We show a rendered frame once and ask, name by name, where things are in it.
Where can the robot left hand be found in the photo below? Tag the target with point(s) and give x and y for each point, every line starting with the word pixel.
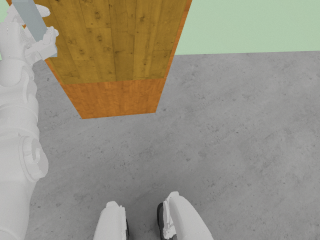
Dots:
pixel 14 41

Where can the robot right foot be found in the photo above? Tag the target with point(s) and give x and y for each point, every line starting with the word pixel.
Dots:
pixel 160 221

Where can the robot left forearm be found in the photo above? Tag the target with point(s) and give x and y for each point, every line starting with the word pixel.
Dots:
pixel 19 108

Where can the right robot thigh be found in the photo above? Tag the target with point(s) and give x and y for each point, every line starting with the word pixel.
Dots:
pixel 187 222

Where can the cupboard door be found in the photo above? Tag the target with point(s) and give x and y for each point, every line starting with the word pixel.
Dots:
pixel 112 40

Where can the handle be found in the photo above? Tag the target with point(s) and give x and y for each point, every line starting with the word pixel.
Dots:
pixel 32 19

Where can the robot left upper arm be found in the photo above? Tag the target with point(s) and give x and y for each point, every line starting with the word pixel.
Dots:
pixel 22 164

